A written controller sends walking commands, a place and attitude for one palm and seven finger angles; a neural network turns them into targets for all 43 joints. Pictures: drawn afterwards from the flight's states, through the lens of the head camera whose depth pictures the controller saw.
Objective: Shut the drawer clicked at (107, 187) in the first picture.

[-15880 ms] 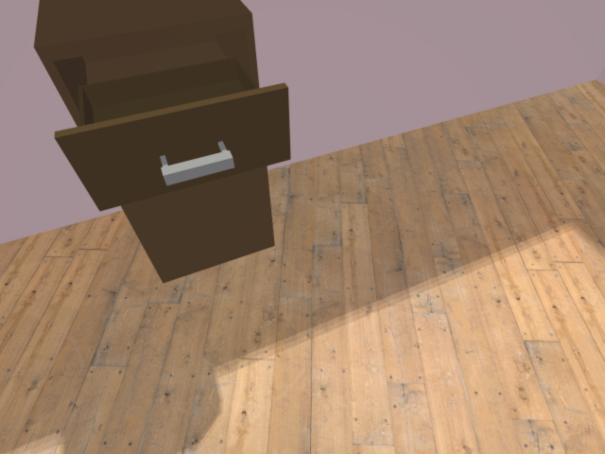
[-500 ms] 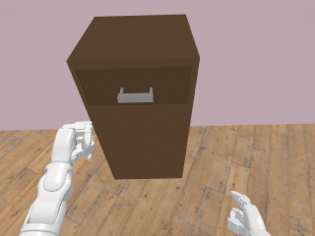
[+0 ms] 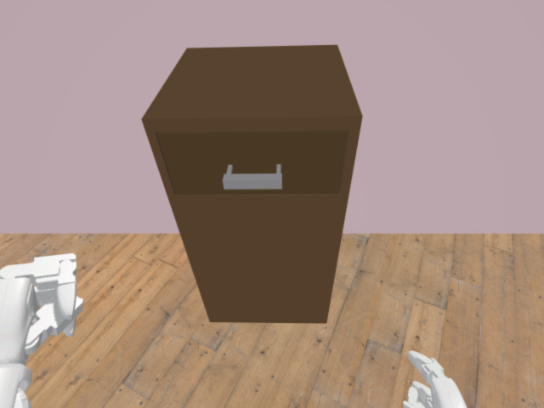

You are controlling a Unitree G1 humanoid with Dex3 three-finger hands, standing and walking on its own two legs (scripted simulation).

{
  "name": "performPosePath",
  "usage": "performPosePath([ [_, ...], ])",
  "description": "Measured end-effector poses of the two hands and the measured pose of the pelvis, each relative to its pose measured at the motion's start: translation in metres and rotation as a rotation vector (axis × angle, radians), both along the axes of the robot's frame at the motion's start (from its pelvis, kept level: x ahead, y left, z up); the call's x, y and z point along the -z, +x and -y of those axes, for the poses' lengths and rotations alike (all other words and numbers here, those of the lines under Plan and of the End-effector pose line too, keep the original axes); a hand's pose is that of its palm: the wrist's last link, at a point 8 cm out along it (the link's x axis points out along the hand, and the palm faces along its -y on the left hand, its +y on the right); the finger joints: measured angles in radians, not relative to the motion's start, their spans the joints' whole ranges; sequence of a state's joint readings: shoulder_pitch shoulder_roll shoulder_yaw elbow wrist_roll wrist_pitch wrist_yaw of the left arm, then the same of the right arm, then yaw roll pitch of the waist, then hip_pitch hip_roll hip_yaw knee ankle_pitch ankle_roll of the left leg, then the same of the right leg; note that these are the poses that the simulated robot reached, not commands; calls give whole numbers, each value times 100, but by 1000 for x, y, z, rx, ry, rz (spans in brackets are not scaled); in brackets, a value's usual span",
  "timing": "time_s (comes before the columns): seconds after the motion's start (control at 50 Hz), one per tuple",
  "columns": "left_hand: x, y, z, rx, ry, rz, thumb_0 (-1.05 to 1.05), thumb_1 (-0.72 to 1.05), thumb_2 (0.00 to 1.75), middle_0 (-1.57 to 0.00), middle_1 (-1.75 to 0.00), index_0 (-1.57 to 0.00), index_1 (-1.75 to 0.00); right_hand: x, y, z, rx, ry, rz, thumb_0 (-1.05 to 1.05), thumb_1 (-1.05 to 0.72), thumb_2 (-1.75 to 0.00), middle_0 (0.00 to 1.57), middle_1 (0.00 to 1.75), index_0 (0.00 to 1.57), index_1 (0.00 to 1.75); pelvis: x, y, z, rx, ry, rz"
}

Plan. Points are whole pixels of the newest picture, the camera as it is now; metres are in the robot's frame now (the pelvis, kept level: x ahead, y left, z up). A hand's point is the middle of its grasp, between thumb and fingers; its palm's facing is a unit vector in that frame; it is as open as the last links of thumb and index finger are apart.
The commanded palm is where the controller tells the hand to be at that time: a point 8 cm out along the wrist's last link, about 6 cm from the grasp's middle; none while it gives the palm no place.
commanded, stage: draw the hand back to the body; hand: left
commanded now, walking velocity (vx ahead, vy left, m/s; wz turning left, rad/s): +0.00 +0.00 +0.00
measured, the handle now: (253, 175) +0.60 +0.12 +0.01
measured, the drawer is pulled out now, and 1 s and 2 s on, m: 0.00 0.00 0.00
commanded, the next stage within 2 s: step back with the hand held close in 0.12 s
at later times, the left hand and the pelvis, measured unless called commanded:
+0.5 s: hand (90, 293) +0.19 +0.24 +0.15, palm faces +0.27 -0.84 -0.47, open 3.2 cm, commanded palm +0.13 +0.29 +0.17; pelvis -0.01 +0.01 +0.00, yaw -2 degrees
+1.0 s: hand (57, 344) +0.13 +0.24 +0.15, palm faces +0.30 -0.84 -0.45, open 3.2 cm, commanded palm +0.07 +0.29 +0.17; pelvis -0.06 +0.01 -0.01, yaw +0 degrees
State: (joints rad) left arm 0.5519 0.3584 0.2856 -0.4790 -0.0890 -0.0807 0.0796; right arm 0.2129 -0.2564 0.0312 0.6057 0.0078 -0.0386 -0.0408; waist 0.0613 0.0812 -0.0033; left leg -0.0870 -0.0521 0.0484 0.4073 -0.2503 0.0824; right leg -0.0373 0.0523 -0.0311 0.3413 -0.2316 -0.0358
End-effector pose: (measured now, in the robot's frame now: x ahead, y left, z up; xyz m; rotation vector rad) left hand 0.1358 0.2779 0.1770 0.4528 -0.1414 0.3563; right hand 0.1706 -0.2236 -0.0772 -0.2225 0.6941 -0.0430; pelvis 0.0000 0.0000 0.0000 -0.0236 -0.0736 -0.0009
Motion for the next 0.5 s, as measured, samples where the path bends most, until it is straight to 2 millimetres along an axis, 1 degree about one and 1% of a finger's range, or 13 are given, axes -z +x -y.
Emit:
performPosePath([
  [0.08, 2, -6, -3, -26, -11, 9, 1, 90, 89, -141, -160, -141, -160, -1, 3, -2, -11, -9, 13, 1, -90, -89, 21, 30, 20, 30, 1, -3, -2, -9, 0, 4],
  [0.18, 8, -2, -2, -26, -41, 13, 1, 90, 89, -141, -160, -141, -160, -3, 5, -6, -20, -15, 27, 1, -90, -89, 21, 30, 20, 30, 1, -4, -2, -9, 1, 5],
  [0.26, 6, 2, 0, -9, -39, 23, 1, 90, 89, -141, -160, -141, -160, -5, 5, -9, -21, -9, 39, 1, -90, -89, 21, 30, 20, 30, 1, -2, -2, -4, 1, 5],
  [0.3, -1, 5, -3, 3, -5, 42, 1, 89, 89, -141, -160, -141, -160, -6, 5, -9, -17, -7, 36, 1, -90, -89, 21, 30, 20, 30, 1, -2, -2, 2, -2, -6],
  [0.34, -6, 9, -7, 12, 32, 60, 1, 89, 89, -141, -160, -141, -160, -6, 4, -8, -2, -7, 25, 1, -90, -89, 21, 30, 21, 30, 1, -3, -3, 9, -5, -25],
  [0.38, -8, 14, -8, 27, 52, 57, 1, 89, 89, -141, -160, -141, -160, -5, 1, -4, 19, -10, 11, 1, -90, -89, 21, 30, 21, 30, 1, -4, -4, 17, -5, -43],
  [0.44, -2, 21, -5, 64, 61, 17, 1, 90, 89, -141, -160, -141, -160, -3, -6, 2, 60, -20, -19, 1, -90, -89, 21, 30, 21, 30, 1, -5, -8, 24, 0, -68],
  [0.5, 6, 23, -3, 100, 65, -33, 1, 90, 89, -141, -160, -140, -160, 1, -16, 9, 104, -33, -54, 1, -90, -89, 21, 30, 21, 30, 1, -7, -12, 29, 5, -86],
])
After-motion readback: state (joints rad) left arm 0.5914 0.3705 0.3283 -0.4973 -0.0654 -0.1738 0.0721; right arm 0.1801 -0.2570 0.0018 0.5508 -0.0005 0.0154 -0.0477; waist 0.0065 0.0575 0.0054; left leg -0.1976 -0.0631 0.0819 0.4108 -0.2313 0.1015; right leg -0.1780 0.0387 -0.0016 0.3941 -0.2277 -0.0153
